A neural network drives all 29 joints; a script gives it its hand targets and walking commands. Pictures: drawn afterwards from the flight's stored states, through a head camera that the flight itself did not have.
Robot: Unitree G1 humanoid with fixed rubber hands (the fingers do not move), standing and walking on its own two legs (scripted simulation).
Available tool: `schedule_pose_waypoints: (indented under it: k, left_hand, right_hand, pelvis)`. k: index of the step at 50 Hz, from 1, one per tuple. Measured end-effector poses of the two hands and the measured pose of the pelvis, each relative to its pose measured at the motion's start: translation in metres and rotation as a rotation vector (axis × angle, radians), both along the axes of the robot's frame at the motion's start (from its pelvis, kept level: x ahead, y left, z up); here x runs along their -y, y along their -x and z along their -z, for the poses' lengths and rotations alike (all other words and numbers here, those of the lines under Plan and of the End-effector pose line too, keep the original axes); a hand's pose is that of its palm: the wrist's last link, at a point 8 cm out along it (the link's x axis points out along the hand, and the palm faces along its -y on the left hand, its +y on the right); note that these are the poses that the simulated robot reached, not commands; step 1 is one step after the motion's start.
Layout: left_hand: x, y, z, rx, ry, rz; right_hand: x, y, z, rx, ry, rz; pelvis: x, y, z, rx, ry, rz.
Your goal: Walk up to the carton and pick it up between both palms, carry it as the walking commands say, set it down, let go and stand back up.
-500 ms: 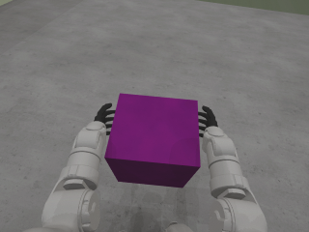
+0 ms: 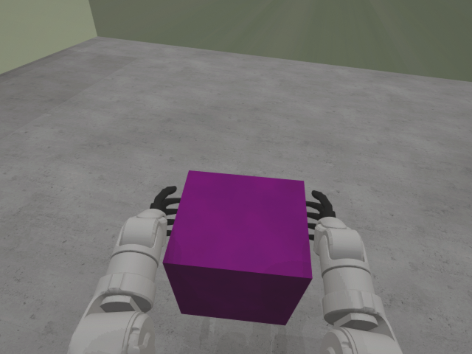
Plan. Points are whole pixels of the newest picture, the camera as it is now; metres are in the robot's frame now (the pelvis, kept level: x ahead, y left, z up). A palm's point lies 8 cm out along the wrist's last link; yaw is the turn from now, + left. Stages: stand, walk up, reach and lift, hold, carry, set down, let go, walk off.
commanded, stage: reach and lift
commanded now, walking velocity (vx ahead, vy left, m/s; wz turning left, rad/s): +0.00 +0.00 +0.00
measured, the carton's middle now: (239, 251) +0.32 -0.02 +0.00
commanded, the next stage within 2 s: hold in 0.92 s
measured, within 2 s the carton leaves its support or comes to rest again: neither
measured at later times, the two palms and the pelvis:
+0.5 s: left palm (152, 223) +0.34 +0.14 +0.07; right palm (317, 225) +0.32 -0.17 +0.07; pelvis +0.00 -0.01 +0.00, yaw +0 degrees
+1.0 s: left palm (152, 230) +0.32 +0.14 +0.07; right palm (320, 231) +0.31 -0.17 +0.07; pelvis +0.00 -0.01 +0.00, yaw +0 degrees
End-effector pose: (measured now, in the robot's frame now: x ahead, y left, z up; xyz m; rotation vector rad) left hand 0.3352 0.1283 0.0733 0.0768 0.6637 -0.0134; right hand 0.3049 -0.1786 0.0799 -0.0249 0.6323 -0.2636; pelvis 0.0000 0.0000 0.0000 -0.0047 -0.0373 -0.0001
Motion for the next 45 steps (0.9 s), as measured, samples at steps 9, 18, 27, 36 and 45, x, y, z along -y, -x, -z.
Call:
schedule_pose_waypoints:
  k: [9, 18, 27, 36, 45]
  left_hand:
    - [0.001, 0.001, 0.007, -0.03, -0.017, -0.012]
    - [-0.008, -0.001, 0.007, -0.033, -0.02, -0.043]
    - [-0.01, 0.0, 0.004, -0.022, -0.017, -0.053]
    - [-0.009, 0.006, 0.004, -0.024, -0.015, -0.056]
    - [-0.009, 0.015, 0.006, -0.027, -0.012, -0.064]
  right_hand:
    - [0.001, -0.005, 0.008, -0.031, -0.006, -0.018]
    - [-0.007, -0.016, 0.01, -0.033, -0.011, -0.048]
    - [-0.009, -0.017, 0.008, -0.021, -0.021, -0.051]
    - [-0.008, -0.009, 0.011, -0.022, -0.024, -0.052]
    - [-0.007, -0.003, 0.011, -0.022, -0.029, -0.054]
  pelvis:
    - [0.003, 0.001, 0.0, 0.002, -0.002, 0.001]
    - [0.005, -0.004, -0.001, -0.005, -0.004, 0.002]
    - [0.005, -0.005, -0.001, -0.006, -0.004, 0.002]
    - [0.006, -0.003, -0.001, 0.0, -0.005, 0.002]
    - [0.007, 0.001, -0.001, 0.007, -0.007, 0.002]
